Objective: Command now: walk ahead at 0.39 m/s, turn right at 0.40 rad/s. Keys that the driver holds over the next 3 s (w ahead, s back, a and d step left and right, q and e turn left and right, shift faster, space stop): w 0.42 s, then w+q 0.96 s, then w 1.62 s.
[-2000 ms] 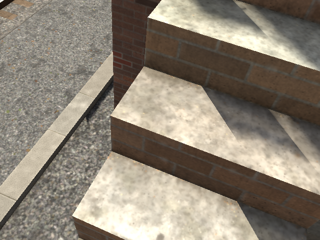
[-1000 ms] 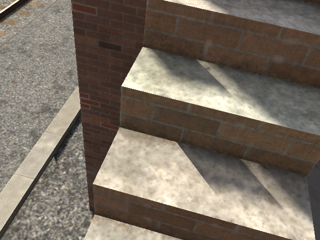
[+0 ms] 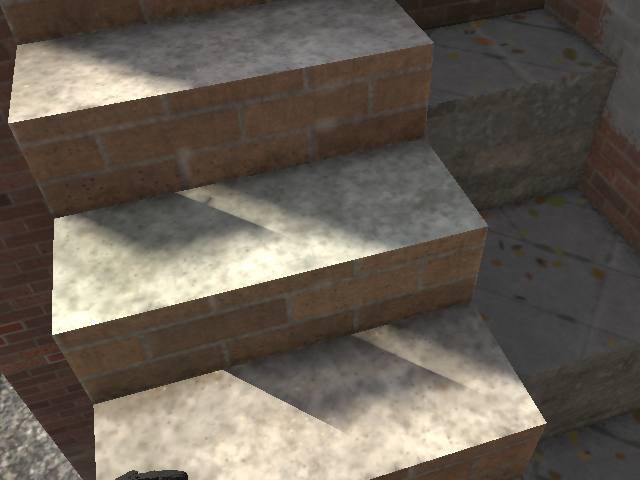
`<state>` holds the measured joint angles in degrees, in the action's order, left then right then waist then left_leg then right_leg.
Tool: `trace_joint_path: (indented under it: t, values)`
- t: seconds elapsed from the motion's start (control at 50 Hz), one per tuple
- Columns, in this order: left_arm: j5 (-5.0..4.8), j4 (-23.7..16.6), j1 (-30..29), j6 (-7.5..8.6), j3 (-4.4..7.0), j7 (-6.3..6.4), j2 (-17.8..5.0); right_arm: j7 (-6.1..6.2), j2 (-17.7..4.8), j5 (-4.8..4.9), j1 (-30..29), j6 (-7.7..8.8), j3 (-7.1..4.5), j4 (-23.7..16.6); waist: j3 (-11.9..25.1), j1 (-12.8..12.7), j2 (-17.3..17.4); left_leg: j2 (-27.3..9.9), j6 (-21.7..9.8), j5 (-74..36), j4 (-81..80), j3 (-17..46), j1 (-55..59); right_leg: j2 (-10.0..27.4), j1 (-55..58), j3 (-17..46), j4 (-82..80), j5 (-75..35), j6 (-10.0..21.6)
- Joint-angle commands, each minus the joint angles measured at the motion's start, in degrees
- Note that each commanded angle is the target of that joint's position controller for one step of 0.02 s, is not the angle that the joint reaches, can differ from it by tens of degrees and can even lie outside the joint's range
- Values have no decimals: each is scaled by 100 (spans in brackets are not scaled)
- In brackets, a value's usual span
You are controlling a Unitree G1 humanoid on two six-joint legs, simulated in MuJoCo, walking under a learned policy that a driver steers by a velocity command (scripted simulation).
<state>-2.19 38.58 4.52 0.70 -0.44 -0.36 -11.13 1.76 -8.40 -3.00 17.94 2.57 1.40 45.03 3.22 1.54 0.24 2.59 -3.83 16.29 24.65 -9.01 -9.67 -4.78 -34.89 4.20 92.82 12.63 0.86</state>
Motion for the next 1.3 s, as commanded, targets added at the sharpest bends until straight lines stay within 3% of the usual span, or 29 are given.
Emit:
trace_joint_path:
  t: [0.02, 0.22, 0.32, 0.36, 0.4, 0.42, 0.44, 0.46, 0.5, 0.54, 0.56, 0.62, 0.66, 0.68, 0.7, 0.74, 0.78, 0.88, 0.9, 0.94, 0.96, 0.98, 1.0, 1.04, 1.08, 1.14, 1.2, 1.24, 1.3]
  values:
    - [-166, -470, -532, 381, -18, 0, -331, -25, -891, -198, 807, 38, -360, 76, -528, 186, -506, -1542, -853, -245, -1096, 1882, 1797, 73, -2755, 197, 1016, -404, -86]
    - [-112, -1553, -838, -144, -29, 449, -404, -241, -535, 8, 152, 456, -190, 732, -818, -169, 522, -1877, -1123, -920, -1636, 1265, 723, 631, -3119, 205, 2116, 209, -189]
    - [-58, -1520, -886, -71, -7, 97, -599, -480, -1434, 609, -38, -24, -516, 528, 12, -334, -621, -419, -564, -4659, -456, 44, 908, 360, -69, -1459, -3576, 1113, 38]
    - [-123, -1400, 463, -93, 305, 95, -1132, -380, -2248, 659, -201, -229, -732, 401, 845, -864, 536, -870, -372, -6787, 975, 682, 2137, 367, 1531, -1111, -6784, 347, -82]
    - [82, -501, 1127, 52, 245, 156, -1081, -350, -1312, 476, -355, -146, -399, 369, 161, -758, -56, 108, -238, -2139, 3705, 220, 493, 905, 3363, -807, -9460, -3698, 65]
    - [58, -74, 1837, 70, 66, 0, -1161, -179, -533, 130, -431, -96, -295, 4, 254, -429, -1956, 1054, -15, 2689, 6993, 708, -3523, 2223, 6477, 509, -6262, -11332, -78]
    - [161, 498, 3354, -66, 207, -17, -1387, 44, -317, 611, -549, 213, -266, -278, 1877, -1074, -2348, 1173, -111, 3123, 10078, 1263, -4901, 3461, 7920, 1028, -4802, -14690, 148]
    - [434, 687, 3853, -210, 262, 74, -1374, 45, -744, 884, -1802, 355, -430, -822, 2384, -1739, -1839, 970, -44, 2543, 11634, 923, -6121, 3468, 8163, 1496, -5548, -12132, 493]
    - [658, 1355, 2497, -98, 165, 107, -1260, -41, 137, 891, -4097, 344, -61, -2289, -352, -1103, -1831, 629, 36, 3223, 13388, 707, -8842, 3404, 6346, 1593, -6798, -6553, 1090]
    - [607, 2627, 5412, 98, 207, 205, -805, -86, -529, 710, -6022, 736, -59, -3044, -650, -2466, -2234, 895, -406, 4796, 13213, 337, -10057, 2189, 8554, 1177, -6302, -10926, 625]
    - [479, 2870, 5834, 123, 138, 370, -855, -125, -871, 914, -5796, 746, -157, -3244, -68, -2193, -3194, 838, -483, 5458, 11867, 858, -9902, 2121, 9920, 1172, -5731, -13106, 419]
    - [-329, 1043, 1318, 289, 140, 726, -710, -790, -429, 433, -2919, -274, 92, -3063, 1724, 559, -453, -287, -478, 2195, 2819, 1748, -1376, 1581, 3887, 662, -6869, -7502, -276]
    - [-444, 1344, 2489, 469, 313, 575, -1382, -478, -398, 308, -2650, -625, -17, -2072, 874, 205, 198, -102, -425, 330, 440, 1510, 880, 1277, 2326, 789, -5808, -5154, -4]
    - [16, 1914, 2532, 517, 518, 353, -1807, -394, -668, 91, -870, -503, -196, -1410, 2161, 1653, 1880, -1582, -1295, -5958, 2047, 2585, 2645, -39, 1087, 305, -2081, 600, -262]
    - [-230, 1551, 2017, 678, 692, 257, -1796, -253, -714, -163, 219, -377, -306, -1057, 2746, 2092, 1478, -2922, -2134, -8753, 2253, 3784, 3351, -574, -512, 834, 970, 1230, -708]
    - [-162, 352, 433, 727, 678, 130, -1233, -220, -1144, 132, -1089, -291, -304, -88, 74, 837, 1356, -2165, -1047, -4879, 1512, 3285, 2517, -378, -3275, 359, 1562, 1659, -281]
    - [-150, 159, 677, 647, 528, 174, -884, -359, -840, 159, -1396, -200, -263, 691, -863, 139, 899, -1627, -879, -2853, 949, 2662, 1337, -355, -3694, 191, 1856, 2102, 68]
    - [97, 199, 3688, -249, 689, 277, -744, -329, -1000, 747, -4026, -45, -163, 138, -78, -2644, 1138, -1315, -429, -4429, -764, 704, -2642, 326, 2592, 384, -2661, 1341, 63]
    - [711, -1389, 764, -401, -18, -425, -616, -1023, -1755, -219, -4836, -201, -379, -215, -308, -3155, -1394, -977, -790, -6583, 947, 1455, -1006, -56, 145, -50, -5014, 3437, 57]
    - [1064, 1149, 3967, -601, -550, -950, 253, -572, -1469, -119, -5342, -67, -442, -1392, -125, -2530, -593, 13, -520, -7407, 3038, 1516, 1423, 869, 1382, 182, -10752, -5175, 344]
    - [902, 1797, 3491, -460, -727, -1089, 496, -649, -782, -520, -2243, -228, -383, -204, -714, -830, 49, 199, -476, -2538, 3671, 1533, -498, 1315, 3533, 1042, -11076, -6792, 653]
    - [860, 1910, 3870, -129, -406, -1172, -1245, -755, -362, -242, 195, -224, -474, -11, 319, 109, -1231, 1107, -388, 670, 6325, 1556, -3818, 2734, 6760, 1345, -5721, -14454, 2515]
    - [1134, 1952, 4423, 150, -144, -1289, -1756, -825, -1117, -114, 527, -360, -654, 14, 1630, -356, -1263, 1292, 18, 1268, 8966, 1775, -4597, 3606, 7327, 1355, -5363, -15643, 3047]
    - [1108, 2278, 4026, 569, -307, -1290, -571, -664, -912, 555, -1863, -477, -599, -1290, 606, -577, -676, 1062, -286, 1378, 10485, 1875, -6302, 3071, 6609, 547, -5742, -10747, 1355]
    - [533, 1785, 2847, 691, -664, -1135, 367, -587, -352, 562, -3253, -394, -408, -2163, -364, -327, -1279, 1038, -373, 2517, 10492, 1541, -7349, 2481, 5996, 237, -6641, -9054, 341]
    - [862, 781, 1262, 664, -793, -973, -391, -541, -719, 819, -2878, -576, -230, -2804, -514, 307, -780, 1129, 230, 2171, 7766, 830, -6386, 1745, 4107, -708, -7888, -9183, 574]
    - [1381, 736, 400, 504, -288, -812, -1882, -779, -1075, 759, -1373, -941, -323, -2475, 36, 1371, -1099, 1151, 315, 186, 8000, -204, -3657, 2361, 2105, -1240, -8256, -13308, 1437]
    - [1310, 84, -1110, 416, -462, -775, -1653, -597, -1659, 863, 73, -1098, -513, -1999, 311, 1866, -506, 1094, 378, -88, 7721, 568, -3811, 2375, 2725, -1107, -7781, -11658, 1027]
    - [1032, -456, -383, -188, -884, -734, -1220, -552, -953, 619, -538, -1613, 23, -2004, 76, 755, -1603, 1176, 306, 1206, 6342, 467, -4884, 2070, 2975, -1072, -7223, -11808, 1448]
